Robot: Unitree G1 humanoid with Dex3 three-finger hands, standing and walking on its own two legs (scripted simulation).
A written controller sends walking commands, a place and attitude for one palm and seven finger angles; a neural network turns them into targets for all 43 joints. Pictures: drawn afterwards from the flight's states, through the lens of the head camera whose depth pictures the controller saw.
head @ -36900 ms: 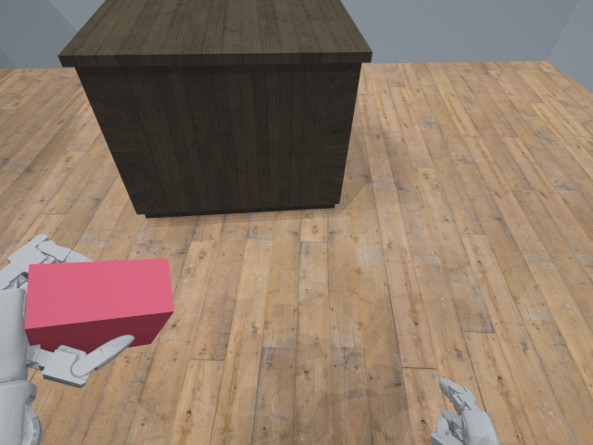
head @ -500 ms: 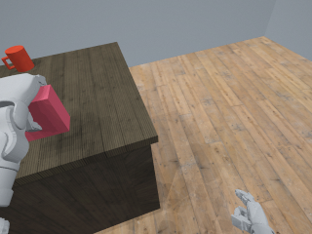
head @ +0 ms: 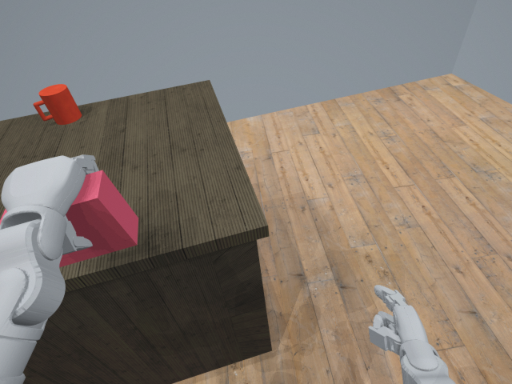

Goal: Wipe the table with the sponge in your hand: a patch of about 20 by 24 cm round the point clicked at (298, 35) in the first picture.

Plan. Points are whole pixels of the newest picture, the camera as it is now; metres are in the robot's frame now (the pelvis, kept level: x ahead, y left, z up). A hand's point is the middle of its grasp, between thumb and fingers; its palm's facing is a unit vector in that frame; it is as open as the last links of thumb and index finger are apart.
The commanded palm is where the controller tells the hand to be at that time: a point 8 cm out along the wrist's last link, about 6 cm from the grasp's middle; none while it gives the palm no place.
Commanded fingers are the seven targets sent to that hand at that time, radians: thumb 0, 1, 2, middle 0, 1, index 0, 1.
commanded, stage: bring the sponge back beside the body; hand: left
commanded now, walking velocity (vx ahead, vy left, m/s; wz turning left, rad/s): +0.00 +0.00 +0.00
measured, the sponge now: (84, 228) +0.26 +0.31 +0.14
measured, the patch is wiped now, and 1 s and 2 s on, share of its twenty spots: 1.00 1.00 1.00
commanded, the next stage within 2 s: step back with the hand held close in 0.94 s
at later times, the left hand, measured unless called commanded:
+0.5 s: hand (78, 246) +0.21 +0.27 +0.18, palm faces +0.18 -0.08 -0.98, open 9.9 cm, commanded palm +0.15 +0.27 +0.25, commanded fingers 0.00 0.10 1.30 -1.20 -1.60 -1.20 -1.60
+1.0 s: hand (79, 253) +0.19 +0.25 +0.18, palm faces +0.24 -0.11 -0.96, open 9.9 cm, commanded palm +0.14 +0.26 +0.25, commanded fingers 0.00 0.10 1.30 -1.20 -1.60 -1.20 -1.60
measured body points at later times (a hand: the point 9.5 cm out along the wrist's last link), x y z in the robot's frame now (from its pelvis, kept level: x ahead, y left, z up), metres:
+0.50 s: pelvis -0.01 -0.02 +0.00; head -0.05 -0.07 +0.44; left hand +0.19 +0.27 +0.23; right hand +0.25 -0.21 -0.07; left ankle +0.01 +0.11 -0.74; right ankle -0.02 -0.11 -0.74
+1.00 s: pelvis -0.01 -0.02 +0.00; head -0.06 -0.07 +0.44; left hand +0.18 +0.26 +0.23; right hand +0.25 -0.21 -0.06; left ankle +0.01 +0.11 -0.74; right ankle -0.02 -0.11 -0.74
